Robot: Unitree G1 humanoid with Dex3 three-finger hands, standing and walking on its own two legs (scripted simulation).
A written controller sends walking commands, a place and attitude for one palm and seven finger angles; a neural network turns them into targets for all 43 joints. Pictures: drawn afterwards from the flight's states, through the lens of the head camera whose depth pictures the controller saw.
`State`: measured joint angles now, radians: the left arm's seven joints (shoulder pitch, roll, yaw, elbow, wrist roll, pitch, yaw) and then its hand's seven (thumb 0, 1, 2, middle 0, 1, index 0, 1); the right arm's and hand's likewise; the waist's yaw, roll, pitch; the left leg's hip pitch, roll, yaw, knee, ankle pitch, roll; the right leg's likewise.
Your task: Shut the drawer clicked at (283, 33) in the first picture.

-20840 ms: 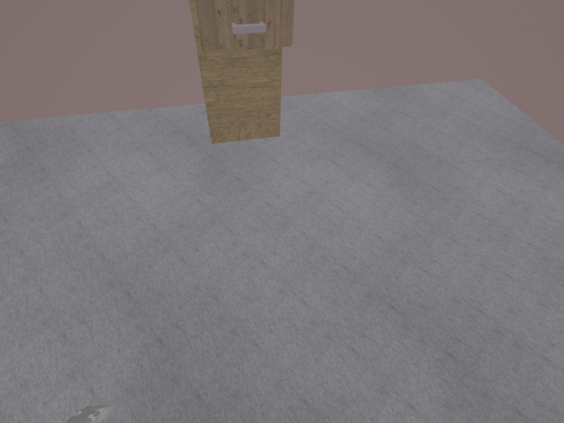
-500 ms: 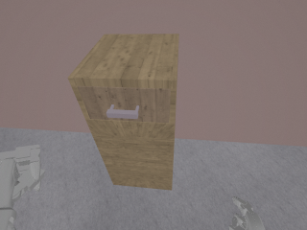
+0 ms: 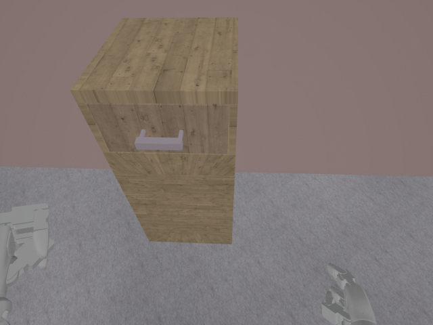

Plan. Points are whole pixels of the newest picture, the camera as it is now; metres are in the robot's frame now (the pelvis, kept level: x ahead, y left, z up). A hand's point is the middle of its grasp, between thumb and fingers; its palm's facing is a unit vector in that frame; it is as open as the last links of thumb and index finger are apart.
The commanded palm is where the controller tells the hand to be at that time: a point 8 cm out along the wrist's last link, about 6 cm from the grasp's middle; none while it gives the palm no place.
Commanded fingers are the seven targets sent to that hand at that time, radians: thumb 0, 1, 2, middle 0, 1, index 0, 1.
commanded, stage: step back with the hand held close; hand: left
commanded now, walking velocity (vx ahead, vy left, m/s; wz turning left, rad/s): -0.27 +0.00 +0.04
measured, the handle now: (160, 138) +0.57 +0.19 -0.02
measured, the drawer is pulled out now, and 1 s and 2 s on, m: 0.00 0.00 0.00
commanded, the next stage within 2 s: stop stepping back and stand still in 1.22 s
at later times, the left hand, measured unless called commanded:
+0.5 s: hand out of the picture +0.12 +0.26 +0.15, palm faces +0.35 -0.82 -0.46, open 3.2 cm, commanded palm +0.06 +0.30 +0.17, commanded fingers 0.00 0.90 0.90 -1.40 -1.60 -1.40 -1.60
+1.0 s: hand out of the picture +0.05 +0.27 +0.16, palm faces +0.38 -0.81 -0.45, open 3.2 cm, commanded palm -0.02 +0.31 +0.17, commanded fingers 0.00 0.90 0.90 -1.40 -1.60 -1.40 -1.60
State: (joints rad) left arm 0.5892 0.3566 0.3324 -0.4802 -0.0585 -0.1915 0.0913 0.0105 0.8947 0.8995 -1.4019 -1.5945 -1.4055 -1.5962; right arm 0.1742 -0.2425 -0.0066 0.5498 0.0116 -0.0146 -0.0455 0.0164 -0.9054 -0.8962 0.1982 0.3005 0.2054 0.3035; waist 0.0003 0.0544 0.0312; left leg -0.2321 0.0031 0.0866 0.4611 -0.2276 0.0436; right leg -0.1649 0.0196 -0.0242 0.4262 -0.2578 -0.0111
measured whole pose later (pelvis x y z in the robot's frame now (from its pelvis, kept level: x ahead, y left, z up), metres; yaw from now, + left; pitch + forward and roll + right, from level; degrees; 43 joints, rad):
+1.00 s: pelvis -0.13 +0.02 -0.02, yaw +5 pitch +1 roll -4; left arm 0.61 0.44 0.39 -0.62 -0.04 -0.30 0.14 0.01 0.89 0.90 -1.41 -1.59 -1.41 -1.60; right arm 0.18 -0.22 -0.03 0.59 0.00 -0.03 -0.07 0.02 -0.91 -0.90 0.20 0.30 0.21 0.30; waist -0.03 0.01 0.01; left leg -0.48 -0.02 -0.01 0.59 -0.13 0.05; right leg -0.32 0.08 0.04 0.53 -0.24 0.01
